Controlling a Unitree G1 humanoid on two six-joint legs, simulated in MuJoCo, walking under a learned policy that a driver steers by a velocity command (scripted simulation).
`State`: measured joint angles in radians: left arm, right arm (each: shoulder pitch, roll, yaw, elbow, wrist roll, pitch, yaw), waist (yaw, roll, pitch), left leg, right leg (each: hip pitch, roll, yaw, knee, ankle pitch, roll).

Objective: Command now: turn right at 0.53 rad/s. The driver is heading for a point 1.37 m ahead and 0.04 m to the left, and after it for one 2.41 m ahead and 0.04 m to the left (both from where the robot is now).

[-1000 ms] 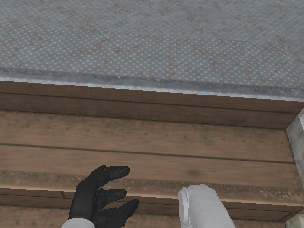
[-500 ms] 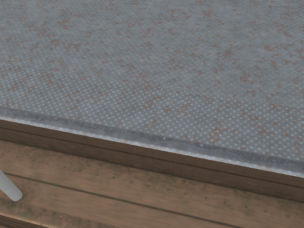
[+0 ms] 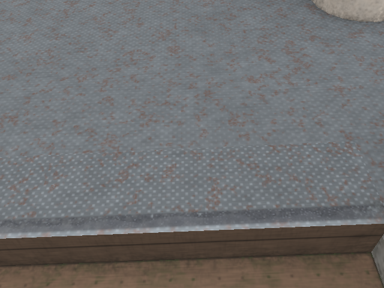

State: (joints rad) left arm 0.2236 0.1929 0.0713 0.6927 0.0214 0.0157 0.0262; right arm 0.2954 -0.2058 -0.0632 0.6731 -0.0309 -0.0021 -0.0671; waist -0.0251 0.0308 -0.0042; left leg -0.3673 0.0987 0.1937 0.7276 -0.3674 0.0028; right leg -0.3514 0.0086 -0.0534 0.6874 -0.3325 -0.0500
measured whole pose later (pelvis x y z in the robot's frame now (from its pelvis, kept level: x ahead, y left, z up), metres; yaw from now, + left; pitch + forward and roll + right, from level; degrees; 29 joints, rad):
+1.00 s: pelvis +0.03 +0.00 +0.01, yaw +3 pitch +3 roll -1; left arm 0.31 0.20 0.05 0.69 0.05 -0.03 0.08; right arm 0.20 -0.22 -0.10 0.66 -0.03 0.03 0.01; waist 0.04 0.01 -0.03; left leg -0.53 0.01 0.02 1.13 -0.49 0.02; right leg -0.25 -0.05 -0.19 0.58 -0.37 -0.03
